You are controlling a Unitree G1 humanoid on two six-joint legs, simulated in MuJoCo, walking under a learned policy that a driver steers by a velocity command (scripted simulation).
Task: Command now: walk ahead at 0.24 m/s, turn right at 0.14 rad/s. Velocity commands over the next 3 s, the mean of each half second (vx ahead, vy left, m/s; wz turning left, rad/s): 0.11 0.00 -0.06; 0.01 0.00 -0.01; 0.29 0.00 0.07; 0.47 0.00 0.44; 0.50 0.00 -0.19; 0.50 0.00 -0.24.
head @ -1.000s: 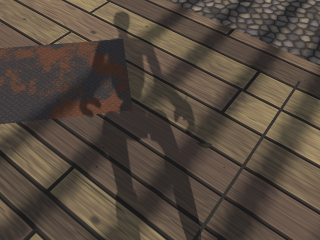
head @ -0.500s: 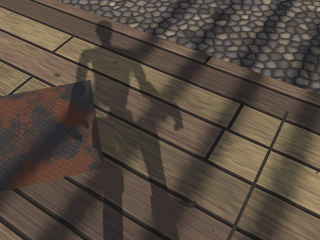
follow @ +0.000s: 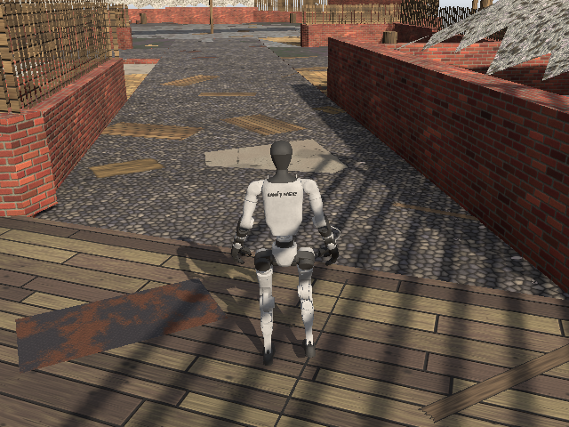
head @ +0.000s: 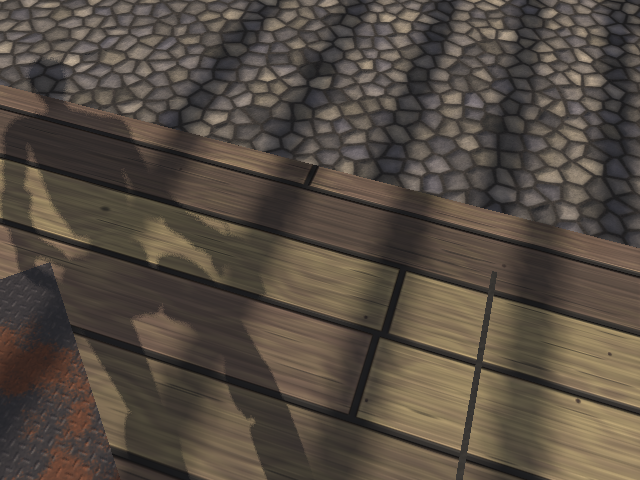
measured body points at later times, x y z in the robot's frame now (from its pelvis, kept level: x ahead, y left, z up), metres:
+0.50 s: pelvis +0.11 -0.03 -0.01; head +0.12 -0.03 +0.44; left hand +0.28 +0.21 -0.11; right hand +0.19 -0.30 -0.15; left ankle +0.03 +0.10 -0.74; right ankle +0.15 -0.14 -0.74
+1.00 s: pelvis +0.09 -0.03 -0.01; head +0.10 -0.03 +0.44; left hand +0.20 +0.23 -0.14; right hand +0.10 -0.28 -0.16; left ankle +0.03 +0.10 -0.74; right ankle +0.15 -0.14 -0.74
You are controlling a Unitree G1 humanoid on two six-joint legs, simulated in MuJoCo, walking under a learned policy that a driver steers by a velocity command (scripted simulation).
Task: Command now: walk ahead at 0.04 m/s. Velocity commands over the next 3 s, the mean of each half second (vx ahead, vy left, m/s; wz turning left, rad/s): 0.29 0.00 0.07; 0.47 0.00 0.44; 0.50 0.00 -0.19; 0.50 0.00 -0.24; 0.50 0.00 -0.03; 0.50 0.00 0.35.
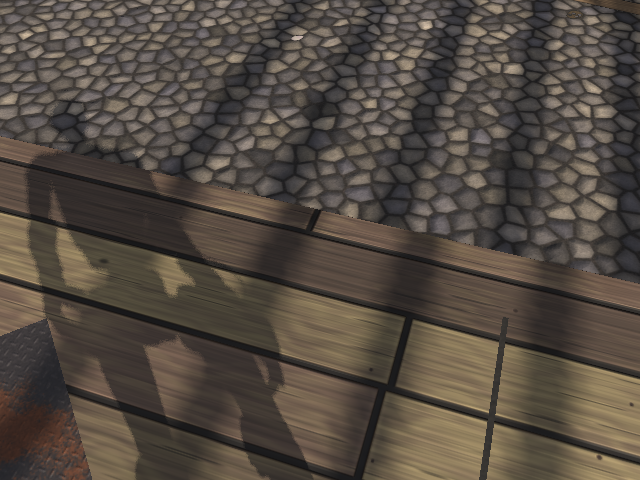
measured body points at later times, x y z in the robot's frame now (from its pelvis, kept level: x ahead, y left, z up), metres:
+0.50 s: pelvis +0.12 -0.04 +0.01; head +0.13 -0.04 +0.46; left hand +0.09 +0.21 -0.13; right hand +0.23 -0.30 -0.12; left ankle +0.17 +0.13 -0.65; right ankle +0.07 -0.12 -0.73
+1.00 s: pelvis +0.39 +0.07 +0.01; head +0.41 +0.09 +0.46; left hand +0.44 +0.37 -0.10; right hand +0.54 -0.16 -0.11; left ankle +0.39 +0.13 -0.73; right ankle +0.49 -0.09 -0.65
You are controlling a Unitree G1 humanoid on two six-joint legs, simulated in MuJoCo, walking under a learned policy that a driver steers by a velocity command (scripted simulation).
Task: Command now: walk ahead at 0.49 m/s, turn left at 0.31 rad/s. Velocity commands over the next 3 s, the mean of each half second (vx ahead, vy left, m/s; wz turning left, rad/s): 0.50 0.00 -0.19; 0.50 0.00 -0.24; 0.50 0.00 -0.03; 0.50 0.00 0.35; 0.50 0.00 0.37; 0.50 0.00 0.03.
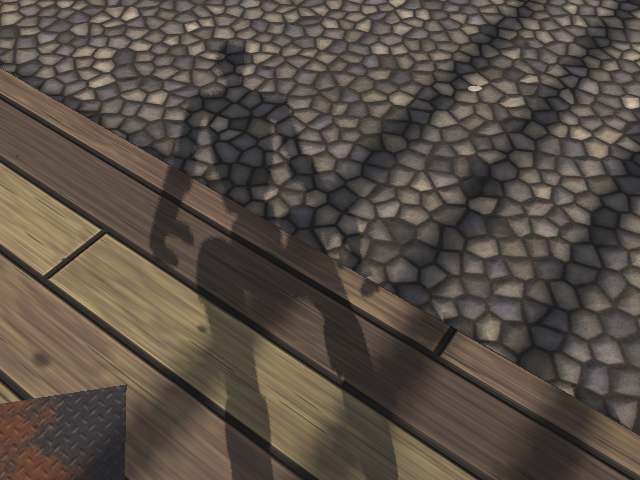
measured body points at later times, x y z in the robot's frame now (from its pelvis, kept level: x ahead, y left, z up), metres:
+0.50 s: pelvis +0.31 -0.08 -0.01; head +0.34 -0.08 +0.44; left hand +0.40 +0.17 -0.14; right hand +0.35 -0.33 -0.14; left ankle +0.29 +0.08 -0.66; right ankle +0.34 -0.15 -0.74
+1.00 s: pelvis +0.63 -0.07 +0.00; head +0.64 -0.08 +0.45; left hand +0.78 +0.15 -0.13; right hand +0.61 -0.33 -0.13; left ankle +0.67 +0.00 -0.74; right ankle +0.58 -0.21 -0.66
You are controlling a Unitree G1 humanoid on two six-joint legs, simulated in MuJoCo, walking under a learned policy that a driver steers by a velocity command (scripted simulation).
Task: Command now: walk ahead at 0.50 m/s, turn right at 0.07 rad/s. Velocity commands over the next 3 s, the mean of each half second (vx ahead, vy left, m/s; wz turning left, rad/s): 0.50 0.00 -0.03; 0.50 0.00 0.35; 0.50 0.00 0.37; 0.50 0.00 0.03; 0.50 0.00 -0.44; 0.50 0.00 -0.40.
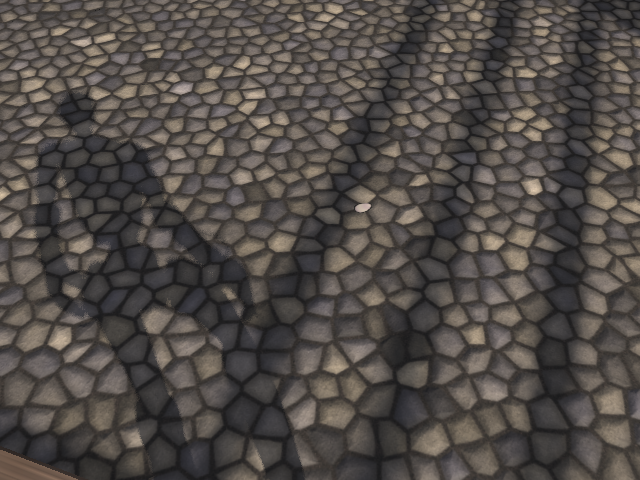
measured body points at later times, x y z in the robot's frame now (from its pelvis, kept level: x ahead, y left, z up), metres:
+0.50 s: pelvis +0.34 -0.08 -0.12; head +0.36 -0.09 +0.33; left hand +0.57 +0.12 -0.21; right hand +0.14 -0.27 -0.24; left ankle +0.03 +0.08 -0.71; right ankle +0.45 -0.18 -0.86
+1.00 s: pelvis +0.63 -0.06 -0.15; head +0.65 -0.05 +0.30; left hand +0.56 +0.20 -0.29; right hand +0.90 -0.24 -0.22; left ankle +0.73 +0.03 -0.86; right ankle +0.45 -0.18 -0.84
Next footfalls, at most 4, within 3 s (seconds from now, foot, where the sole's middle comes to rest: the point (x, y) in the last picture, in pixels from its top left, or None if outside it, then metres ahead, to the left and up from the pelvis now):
0.46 right None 0.48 -0.19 -0.90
0.98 left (307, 393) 0.77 0.05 -0.90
1.46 right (348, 288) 1.08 -0.07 -0.90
1.98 left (231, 243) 1.26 0.27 -0.90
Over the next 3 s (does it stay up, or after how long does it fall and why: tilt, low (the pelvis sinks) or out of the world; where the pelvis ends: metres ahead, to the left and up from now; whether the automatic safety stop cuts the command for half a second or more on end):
stays up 1.68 0.17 -0.12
